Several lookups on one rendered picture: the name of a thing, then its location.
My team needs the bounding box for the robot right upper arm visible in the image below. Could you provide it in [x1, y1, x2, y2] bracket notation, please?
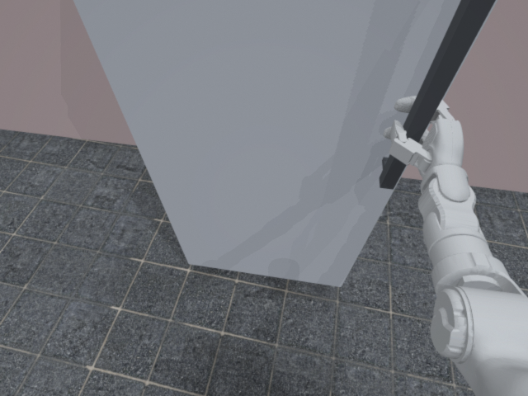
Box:
[430, 286, 528, 396]

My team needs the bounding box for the right robot hand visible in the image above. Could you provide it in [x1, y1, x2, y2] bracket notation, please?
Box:
[383, 96, 464, 179]

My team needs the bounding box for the fridge door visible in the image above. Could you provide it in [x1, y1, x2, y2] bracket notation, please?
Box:
[73, 0, 497, 287]

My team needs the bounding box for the handle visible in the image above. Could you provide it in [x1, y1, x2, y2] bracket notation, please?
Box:
[379, 0, 496, 190]

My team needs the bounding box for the right robot forearm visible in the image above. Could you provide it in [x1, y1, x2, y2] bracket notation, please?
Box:
[418, 164, 528, 299]

